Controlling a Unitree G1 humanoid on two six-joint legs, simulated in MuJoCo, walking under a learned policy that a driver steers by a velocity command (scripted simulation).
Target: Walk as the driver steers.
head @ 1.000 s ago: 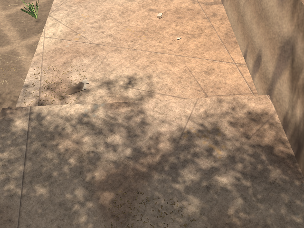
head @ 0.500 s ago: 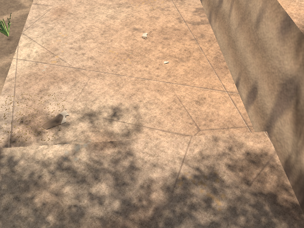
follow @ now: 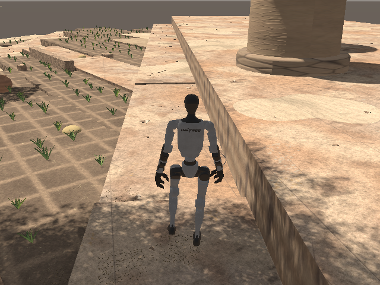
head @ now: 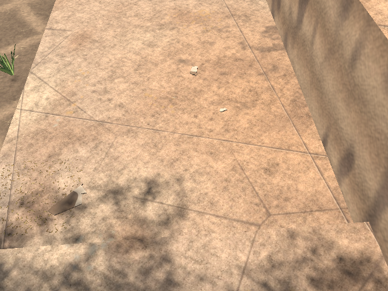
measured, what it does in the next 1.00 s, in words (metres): walks ahead: left foot, then right foot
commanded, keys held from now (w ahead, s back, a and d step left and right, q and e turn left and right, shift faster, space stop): w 0.64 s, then w+q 0.36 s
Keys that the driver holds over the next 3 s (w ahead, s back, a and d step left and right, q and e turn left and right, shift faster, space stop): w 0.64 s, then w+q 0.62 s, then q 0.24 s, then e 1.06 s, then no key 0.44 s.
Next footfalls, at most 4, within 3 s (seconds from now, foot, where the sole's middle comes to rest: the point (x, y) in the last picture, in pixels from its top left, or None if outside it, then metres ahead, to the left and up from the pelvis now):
0.30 left None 0.33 0.12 -0.78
0.88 right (226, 258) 0.62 -0.05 -0.78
1.52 left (151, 213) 0.87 0.25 -0.90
1.98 right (194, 205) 0.91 0.07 -0.90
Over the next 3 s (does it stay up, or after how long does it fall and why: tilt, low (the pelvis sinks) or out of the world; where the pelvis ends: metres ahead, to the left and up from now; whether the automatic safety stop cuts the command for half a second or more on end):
stays up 0.86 0.15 -0.13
